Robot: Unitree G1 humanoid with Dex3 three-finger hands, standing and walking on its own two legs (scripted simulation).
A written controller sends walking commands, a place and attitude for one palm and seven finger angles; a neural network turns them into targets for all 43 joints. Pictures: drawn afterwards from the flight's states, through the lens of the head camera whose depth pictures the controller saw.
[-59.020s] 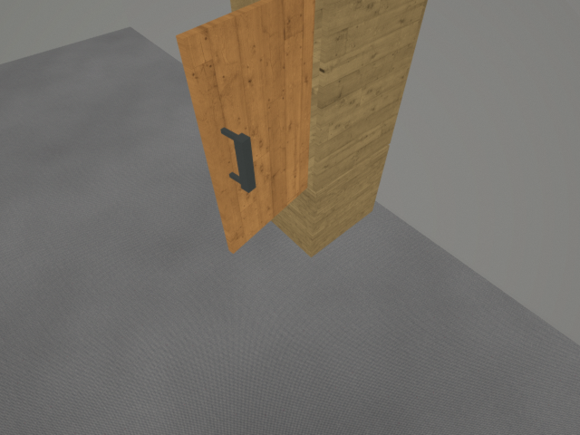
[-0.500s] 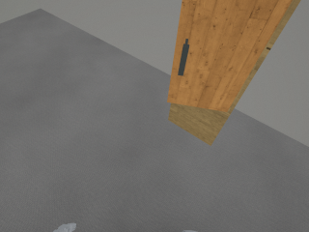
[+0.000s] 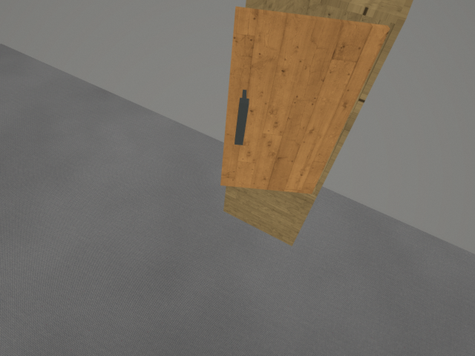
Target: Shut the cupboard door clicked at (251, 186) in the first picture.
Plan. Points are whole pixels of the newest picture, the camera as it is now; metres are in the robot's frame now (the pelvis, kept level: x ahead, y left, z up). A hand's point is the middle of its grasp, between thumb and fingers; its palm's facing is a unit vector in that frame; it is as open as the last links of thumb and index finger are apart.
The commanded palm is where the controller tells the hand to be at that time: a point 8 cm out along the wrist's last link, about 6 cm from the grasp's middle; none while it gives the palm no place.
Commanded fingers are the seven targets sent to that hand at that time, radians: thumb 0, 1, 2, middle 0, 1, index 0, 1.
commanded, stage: take the last steps up to it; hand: left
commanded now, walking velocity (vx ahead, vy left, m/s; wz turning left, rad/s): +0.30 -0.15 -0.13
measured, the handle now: (241, 117) +0.70 +0.01 +0.00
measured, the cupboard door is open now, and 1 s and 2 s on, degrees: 26 26 26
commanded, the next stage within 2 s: come to a stop and stand still in 0.46 s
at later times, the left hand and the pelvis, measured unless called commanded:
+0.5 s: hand (202, 302) +0.26 +0.07 -0.17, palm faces -0.08 -0.98 -0.19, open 7.4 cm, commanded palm none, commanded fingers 0.00 0.90 0.90 -0.20 -0.30 -0.20 -0.30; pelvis +0.16 -0.10 +0.00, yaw -2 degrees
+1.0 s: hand (201, 309) +0.25 +0.07 -0.17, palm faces +0.01 -0.97 -0.24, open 7.4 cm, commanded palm none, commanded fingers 0.00 0.90 0.90 -0.20 -0.30 -0.20 -0.30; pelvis +0.23 -0.12 +0.00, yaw -2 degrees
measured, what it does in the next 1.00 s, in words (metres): walks ahead: right foot, then left foot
